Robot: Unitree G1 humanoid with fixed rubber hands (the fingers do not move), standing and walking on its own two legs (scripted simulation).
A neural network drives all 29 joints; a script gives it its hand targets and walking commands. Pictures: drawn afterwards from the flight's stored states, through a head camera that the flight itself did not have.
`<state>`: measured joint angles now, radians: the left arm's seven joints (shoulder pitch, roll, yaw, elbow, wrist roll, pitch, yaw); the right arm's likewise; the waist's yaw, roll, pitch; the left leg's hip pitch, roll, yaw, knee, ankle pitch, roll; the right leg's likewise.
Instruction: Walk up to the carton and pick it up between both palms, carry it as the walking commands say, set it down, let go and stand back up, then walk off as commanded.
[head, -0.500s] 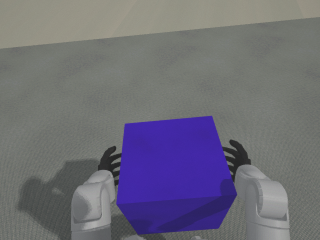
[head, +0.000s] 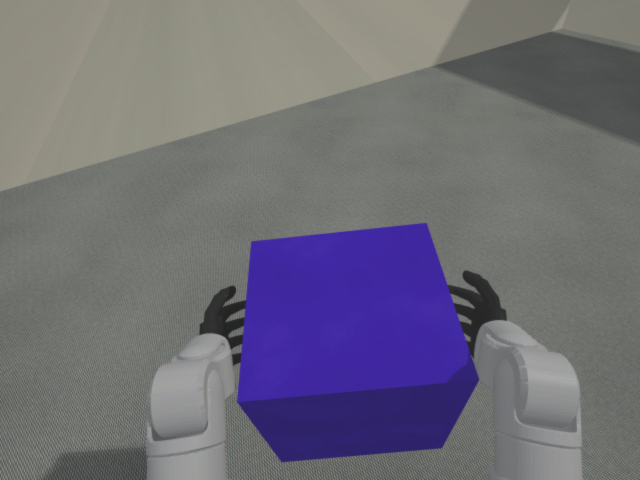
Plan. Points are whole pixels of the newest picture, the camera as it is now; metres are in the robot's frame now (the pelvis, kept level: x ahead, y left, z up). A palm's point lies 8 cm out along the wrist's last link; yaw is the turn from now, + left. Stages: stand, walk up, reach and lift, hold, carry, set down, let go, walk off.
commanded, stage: carry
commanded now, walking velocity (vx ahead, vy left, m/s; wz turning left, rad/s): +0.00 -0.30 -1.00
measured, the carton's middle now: (350, 348) +0.30 +0.00 +0.03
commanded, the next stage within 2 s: none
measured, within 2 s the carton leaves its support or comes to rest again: neither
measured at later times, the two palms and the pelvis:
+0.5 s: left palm (553, 351) +0.24 -0.19 +0.13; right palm out of the picture +0.09 -0.46 +0.15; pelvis -0.08 -0.20 +0.03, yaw -30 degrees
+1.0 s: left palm out of the picture +0.03 -0.52 +0.12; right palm out of the picture -0.23 -0.68 +0.14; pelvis -0.24 -0.37 +0.04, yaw -59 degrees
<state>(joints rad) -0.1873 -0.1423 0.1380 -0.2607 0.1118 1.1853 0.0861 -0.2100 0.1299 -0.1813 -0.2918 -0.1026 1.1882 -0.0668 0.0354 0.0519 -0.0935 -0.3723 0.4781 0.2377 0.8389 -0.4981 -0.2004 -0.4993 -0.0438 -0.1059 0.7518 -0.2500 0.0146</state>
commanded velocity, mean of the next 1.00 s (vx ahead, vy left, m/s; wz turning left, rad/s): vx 0.00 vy -0.30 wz -1.00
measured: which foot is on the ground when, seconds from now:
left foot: up 0.00-0.24, down 0.26-0.58, up 0.60-0.80, down 0.82-1.00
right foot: down 0.00-0.26, up 0.28-0.58, down 0.60-0.84, up 0.86-1.00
